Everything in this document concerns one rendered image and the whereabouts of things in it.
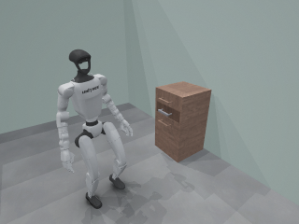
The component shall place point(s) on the left robot upper arm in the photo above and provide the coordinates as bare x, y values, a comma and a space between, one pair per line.
103, 80

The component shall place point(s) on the robot right hand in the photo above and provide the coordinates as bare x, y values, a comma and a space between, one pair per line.
67, 158

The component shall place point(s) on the drawer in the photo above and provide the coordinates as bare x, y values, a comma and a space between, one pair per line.
175, 115

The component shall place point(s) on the robot left forearm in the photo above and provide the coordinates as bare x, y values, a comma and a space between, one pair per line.
114, 110

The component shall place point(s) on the right robot upper arm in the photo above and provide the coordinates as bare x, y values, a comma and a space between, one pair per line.
65, 91

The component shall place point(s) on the cabinet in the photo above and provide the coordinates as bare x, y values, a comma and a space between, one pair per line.
181, 140

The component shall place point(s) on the robot left hand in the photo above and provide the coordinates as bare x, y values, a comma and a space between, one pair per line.
125, 127

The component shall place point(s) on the handle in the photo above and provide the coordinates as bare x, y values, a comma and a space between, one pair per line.
165, 125
161, 111
164, 101

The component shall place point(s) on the robot right forearm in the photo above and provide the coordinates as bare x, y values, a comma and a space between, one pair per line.
63, 133

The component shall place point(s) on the robot right foot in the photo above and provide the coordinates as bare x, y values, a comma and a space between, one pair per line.
94, 201

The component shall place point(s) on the robot right shin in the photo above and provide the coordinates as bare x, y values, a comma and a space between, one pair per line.
91, 185

